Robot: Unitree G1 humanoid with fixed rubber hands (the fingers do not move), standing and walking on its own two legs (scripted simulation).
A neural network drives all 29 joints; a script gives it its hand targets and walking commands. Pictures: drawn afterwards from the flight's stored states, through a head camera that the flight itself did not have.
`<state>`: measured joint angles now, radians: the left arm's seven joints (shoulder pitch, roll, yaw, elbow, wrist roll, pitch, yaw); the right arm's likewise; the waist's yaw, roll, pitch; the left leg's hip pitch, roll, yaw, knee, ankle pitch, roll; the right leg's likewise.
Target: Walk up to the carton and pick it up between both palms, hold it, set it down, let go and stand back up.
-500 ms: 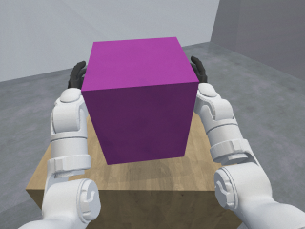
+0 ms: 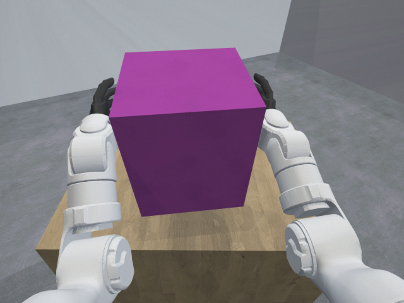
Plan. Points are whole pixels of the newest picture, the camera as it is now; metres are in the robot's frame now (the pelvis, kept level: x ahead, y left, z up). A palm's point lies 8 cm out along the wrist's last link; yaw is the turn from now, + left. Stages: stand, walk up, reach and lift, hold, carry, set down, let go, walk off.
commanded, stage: hold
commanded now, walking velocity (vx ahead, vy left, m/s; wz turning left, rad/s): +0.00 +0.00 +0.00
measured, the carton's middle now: (187, 133) +0.37 +0.00 +0.19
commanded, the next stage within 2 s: none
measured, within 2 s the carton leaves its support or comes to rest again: neither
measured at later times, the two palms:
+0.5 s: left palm (103, 121) +0.37 +0.15 +0.23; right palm (264, 115) +0.37 -0.15 +0.23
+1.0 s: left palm (102, 120) +0.37 +0.15 +0.23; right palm (263, 114) +0.37 -0.15 +0.23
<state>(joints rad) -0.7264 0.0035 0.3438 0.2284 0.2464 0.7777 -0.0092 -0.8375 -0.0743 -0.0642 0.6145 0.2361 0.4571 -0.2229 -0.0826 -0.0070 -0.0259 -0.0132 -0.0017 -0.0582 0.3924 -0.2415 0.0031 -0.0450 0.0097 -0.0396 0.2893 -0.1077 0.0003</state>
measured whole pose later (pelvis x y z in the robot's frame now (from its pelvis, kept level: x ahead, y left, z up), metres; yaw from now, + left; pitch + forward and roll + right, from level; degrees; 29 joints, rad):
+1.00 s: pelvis +0.00 +0.00 +0.00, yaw +0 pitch -8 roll -1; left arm -0.71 0.00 0.34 0.21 0.25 0.78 -0.02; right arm -0.82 -0.07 -0.06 0.59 0.24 0.46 -0.23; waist -0.09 -0.01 -0.02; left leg -0.01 0.00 -0.06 0.39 -0.24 0.00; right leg -0.03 0.01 -0.04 0.29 -0.11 0.00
